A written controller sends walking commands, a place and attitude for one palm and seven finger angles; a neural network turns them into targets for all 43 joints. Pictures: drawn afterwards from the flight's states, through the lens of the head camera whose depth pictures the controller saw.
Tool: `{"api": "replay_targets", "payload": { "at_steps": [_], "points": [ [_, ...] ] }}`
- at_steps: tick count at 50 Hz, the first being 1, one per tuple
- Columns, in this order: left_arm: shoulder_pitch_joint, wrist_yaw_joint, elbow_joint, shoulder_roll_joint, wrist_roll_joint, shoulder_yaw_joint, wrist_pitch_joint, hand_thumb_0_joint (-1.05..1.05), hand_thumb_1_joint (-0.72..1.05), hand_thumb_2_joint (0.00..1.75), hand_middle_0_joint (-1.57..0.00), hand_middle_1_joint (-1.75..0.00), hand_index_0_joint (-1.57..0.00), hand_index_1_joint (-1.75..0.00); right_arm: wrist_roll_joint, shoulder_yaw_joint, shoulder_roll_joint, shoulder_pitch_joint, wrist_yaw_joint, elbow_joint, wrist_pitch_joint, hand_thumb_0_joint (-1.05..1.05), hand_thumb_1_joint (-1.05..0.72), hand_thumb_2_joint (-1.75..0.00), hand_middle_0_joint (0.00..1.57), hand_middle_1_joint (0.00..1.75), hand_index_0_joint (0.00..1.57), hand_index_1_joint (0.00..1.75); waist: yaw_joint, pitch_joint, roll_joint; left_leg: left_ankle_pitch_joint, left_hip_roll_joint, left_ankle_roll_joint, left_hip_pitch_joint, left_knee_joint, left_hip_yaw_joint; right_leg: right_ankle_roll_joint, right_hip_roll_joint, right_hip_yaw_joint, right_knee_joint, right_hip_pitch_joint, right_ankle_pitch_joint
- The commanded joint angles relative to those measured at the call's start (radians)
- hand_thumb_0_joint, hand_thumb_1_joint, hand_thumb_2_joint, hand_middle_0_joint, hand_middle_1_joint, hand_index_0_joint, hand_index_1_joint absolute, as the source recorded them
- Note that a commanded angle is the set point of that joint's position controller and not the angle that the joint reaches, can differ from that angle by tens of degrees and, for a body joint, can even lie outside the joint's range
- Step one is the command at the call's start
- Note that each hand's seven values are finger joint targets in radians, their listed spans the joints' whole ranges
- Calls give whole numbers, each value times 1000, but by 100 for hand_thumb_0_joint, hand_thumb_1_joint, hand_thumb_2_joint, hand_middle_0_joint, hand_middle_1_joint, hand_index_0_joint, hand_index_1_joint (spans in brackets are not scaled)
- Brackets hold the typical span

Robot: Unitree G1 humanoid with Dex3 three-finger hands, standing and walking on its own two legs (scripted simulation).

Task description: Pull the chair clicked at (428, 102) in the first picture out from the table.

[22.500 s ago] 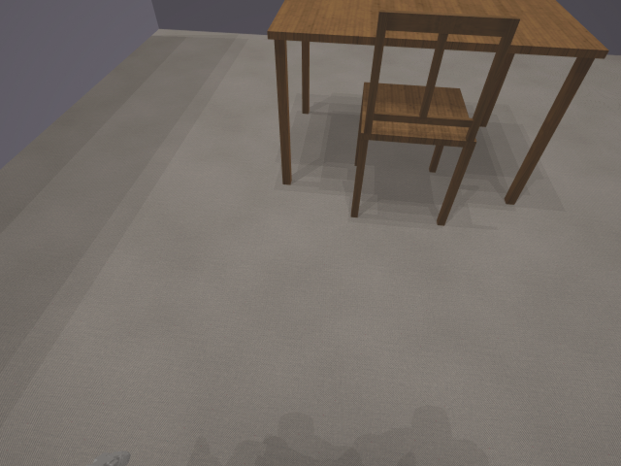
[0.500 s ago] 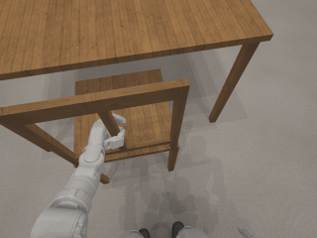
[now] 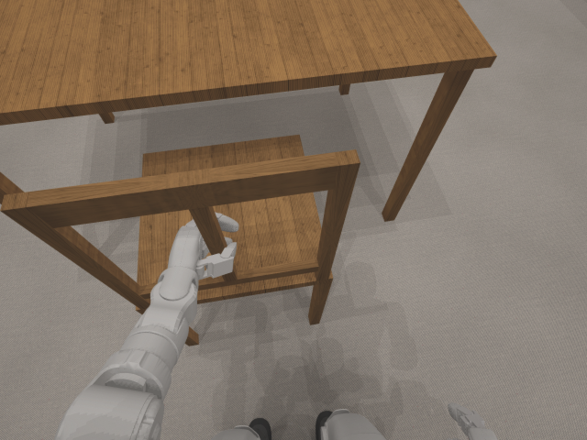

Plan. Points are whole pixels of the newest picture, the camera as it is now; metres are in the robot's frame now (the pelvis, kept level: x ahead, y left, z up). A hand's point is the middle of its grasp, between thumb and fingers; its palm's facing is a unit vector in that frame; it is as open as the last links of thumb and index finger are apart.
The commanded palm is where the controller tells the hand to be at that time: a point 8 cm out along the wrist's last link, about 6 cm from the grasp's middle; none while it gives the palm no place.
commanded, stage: step backward, pulling the chair out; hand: left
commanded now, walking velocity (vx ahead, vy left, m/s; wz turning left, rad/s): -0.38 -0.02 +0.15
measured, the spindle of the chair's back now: (218, 246) +0.41 +0.11 -0.08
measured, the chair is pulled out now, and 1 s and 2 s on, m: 0.14 0.29 0.41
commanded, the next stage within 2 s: none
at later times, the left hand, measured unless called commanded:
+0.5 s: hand (224, 298) +0.31 +0.09 -0.06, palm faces -0.11 -0.98 -0.15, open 5.6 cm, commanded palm +0.29 +0.14 -0.06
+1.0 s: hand (226, 355) +0.23 +0.08 -0.06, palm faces -0.06 -0.99 -0.15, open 5.6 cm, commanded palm +0.21 +0.14 -0.06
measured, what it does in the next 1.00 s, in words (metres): walks backwards: left foot, then right foot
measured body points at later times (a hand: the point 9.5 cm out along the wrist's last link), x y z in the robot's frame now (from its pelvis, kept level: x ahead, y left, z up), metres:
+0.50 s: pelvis -0.08 +0.01 +0.00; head +0.05 +0.00 +0.43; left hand +0.31 +0.14 -0.05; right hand +0.02 -0.28 -0.13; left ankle -0.09 +0.11 -0.73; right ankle +0.01 -0.11 -0.73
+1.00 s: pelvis -0.16 -0.01 -0.01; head -0.03 -0.02 +0.42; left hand +0.23 +0.14 -0.05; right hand -0.06 -0.30 -0.15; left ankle -0.22 +0.13 -0.74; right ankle -0.06 -0.11 -0.73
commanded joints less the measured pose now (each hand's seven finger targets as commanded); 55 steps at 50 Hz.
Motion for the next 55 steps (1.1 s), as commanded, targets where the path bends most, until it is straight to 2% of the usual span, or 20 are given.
{"api": "replay_targets", "payload": {
  "at_steps": [1,3,6,9,12,17,19,25,28,30,32,34,37,39,40,45,49,52,53,55],
  "points": [
    [-378,17,-161,130,41,16,-87,0,90,90,-50,-145,-50,-145,-3,-45,-145,62,-8,-25,-44,0,-90,-90,20,30,20,30,44,-445,128,728,294,43,281,24,-212,1,-28,38,-41,159,165],
    [-396,15,-153,140,46,15,-101,0,90,90,-50,-145,-50,-145,8,-50,-148,87,-15,-1,-58,0,-90,-90,20,30,20,30,35,-514,72,640,232,2,245,77,-147,-3,-59,41,-98,250,465],
    [-375,20,-86,209,34,56,-101,0,90,90,-50,-145,-50,-145,32,-51,-147,77,-29,3,-78,0,-90,-90,20,30,20,30,41,-548,-36,-55,83,-69,42,248,-49,-79,-250,147,-138,413,828],
    [-397,15,-69,203,41,55,-79,0,90,90,-50,-145,-50,-145,32,-38,-148,32,-31,3,-89,0,-90,-90,20,30,20,30,64,-505,-47,-273,59,-61,-55,375,-96,-84,-316,154,-171,391,689],
    [-398,19,-85,166,38,27,-61,0,90,90,-50,-145,-50,-145,24,-23,-156,47,-40,28,-101,0,-90,-90,20,30,20,30,44,-518,-4,-197,93,-60,-52,232,-122,-99,-315,119,-124,461,782],
    [-375,21,-145,109,18,-18,-50,0,90,90,-50,-145,-50,-145,28,-34,-182,66,-58,-4,-84,0,-90,-90,20,30,20,30,35,-566,-31,287,146,-42,94,-9,-81,16,-169,19,-52,478,754],
    [-392,12,-189,78,22,-38,-58,0,90,90,-50,-145,-50,-145,24,-36,-170,66,-58,-28,-70,0,-90,-90,20,30,20,30,28,-623,11,409,146,-50,135,30,-73,7,-154,18,-46,491,805],
    [-334,6,-244,83,28,-24,-75,0,90,90,-50,-145,-50,-145,6,-49,-167,40,-40,-71,-37,0,-90,-90,20,30,20,30,39,-578,150,711,264,-16,261,-27,-169,9,-48,-14,18,283,350],
    [-381,7,-241,74,33,-27,-83,0,90,90,-50,-145,-50,-145,-11,-46,-147,23,-26,-67,-36,0,-90,-90,20,30,20,30,42,-478,225,668,339,33,225,-66,-212,4,-29,8,112,188,-2],
    [-410,15,-208,105,36,2,-89,0,90,90,-50,-145,-50,-145,-16,-50,-144,24,-23,-46,-44,0,-90,-90,20,30,20,30,53,-414,207,635,360,58,201,-56,-219,1,-28,16,102,164,-68],
    [-430,19,-144,84,42,-7,-99,0,90,90,-50,-145,-50,-145,-13,-51,-141,59,-16,-3,-65,0,-90,-90,20,30,20,30,47,-416,155,730,334,43,257,32,-199,-2,-38,22,-2,183,110],
    [-444,20,-112,109,53,4,-114,0,90,90,-50,-145,-50,-145,-5,-58,-146,104,-17,35,-78,0,-90,-90,20,30,20,30,33,-494,75,734,265,-6,279,136,-128,-4,-80,40,-103,273,544],
    [-415,16,-43,190,33,51,-103,0,90,90,-50,-145,-50,-145,27,-55,-146,57,-34,29,-97,0,-90,-90,20,30,20,30,60,-535,-90,-206,89,-82,3,342,-60,-97,-306,174,-136,451,922],
    [-421,12,-43,176,37,43,-86,0,90,90,-50,-145,-50,-145,26,-44,-138,8,-34,27,-106,0,-90,-90,20,30,20,30,82,-497,-75,-313,79,-73,-50,450,-104,-98,-343,180,-164,383,699],
    [-412,14,-53,178,35,38,-76,0,90,90,-50,-145,-50,-145,19,-39,-144,10,-38,37,-108,0,-90,-90,20,30,20,30,78,-492,-23,-303,87,-72,-48,433,-115,-115,-348,181,-162,386,683],
    [-382,29,-84,146,22,16,-30,0,90,90,-50,-145,-50,-145,23,-27,-165,26,-48,48,-107,0,-90,-90,20,30,20,30,63,-527,-52,-235,98,-79,-20,216,-83,-92,-334,109,-133,515,806],
    [-371,23,-164,78,10,-32,-17,0,90,90,-50,-145,-50,-145,24,-33,-177,45,-65,7,-82,0,-90,-90,20,30,20,30,37,-566,-108,69,140,-65,108,-48,-41,-14,-216,25,-80,514,721],
    [-385,14,-244,34,14,-64,-35,0,90,90,-50,-145,-50,-145,20,-49,-177,37,-59,-50,-56,0,-90,-90,20,30,20,30,32,-576,57,494,225,-34,239,-46,-61,42,-90,-34,-32,394,522],
    [-405,11,-278,24,23,-72,-48,0,90,90,-50,-145,-50,-145,4,-46,-160,13,-53,-58,-51,0,-90,-90,20,30,20,30,30,-565,162,555,241,-35,238,-43,-66,35,-95,-38,10,366,508],
    [-383,12,-289,44,31,-53,-55,0,90,90,-50,-145,-50,-145,-4,-54,-161,15,-44,-64,-35,0,-90,-90,20,30,20,30,39,-545,212,553,278,-23,208,-59,-82,28,-71,-39,59,352,350]
  ]
}}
